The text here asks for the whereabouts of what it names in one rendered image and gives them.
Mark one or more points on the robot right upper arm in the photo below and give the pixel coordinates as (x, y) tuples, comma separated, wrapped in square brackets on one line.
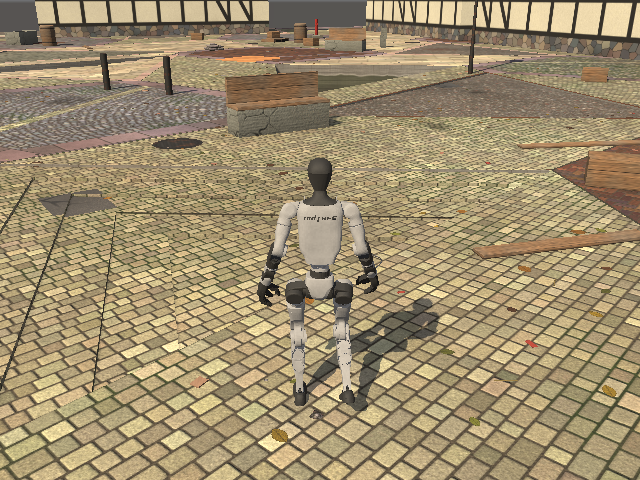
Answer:
[(351, 211)]

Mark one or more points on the right robot foot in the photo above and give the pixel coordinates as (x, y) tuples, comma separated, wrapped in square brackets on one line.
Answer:
[(347, 396)]

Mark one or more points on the robot left upper arm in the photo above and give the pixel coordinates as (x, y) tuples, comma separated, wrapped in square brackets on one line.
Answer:
[(288, 211)]

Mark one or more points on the right robot hand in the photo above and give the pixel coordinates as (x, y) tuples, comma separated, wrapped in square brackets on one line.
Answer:
[(364, 279)]

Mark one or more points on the robot left forearm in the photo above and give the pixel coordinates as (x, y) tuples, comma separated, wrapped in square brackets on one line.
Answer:
[(270, 268)]

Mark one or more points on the left robot hand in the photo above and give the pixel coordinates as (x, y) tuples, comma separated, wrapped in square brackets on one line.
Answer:
[(263, 290)]

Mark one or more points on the right robot shin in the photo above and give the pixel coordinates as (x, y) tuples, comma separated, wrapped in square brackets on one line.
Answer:
[(344, 357)]

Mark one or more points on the robot right forearm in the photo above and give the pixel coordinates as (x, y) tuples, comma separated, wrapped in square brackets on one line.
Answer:
[(368, 263)]

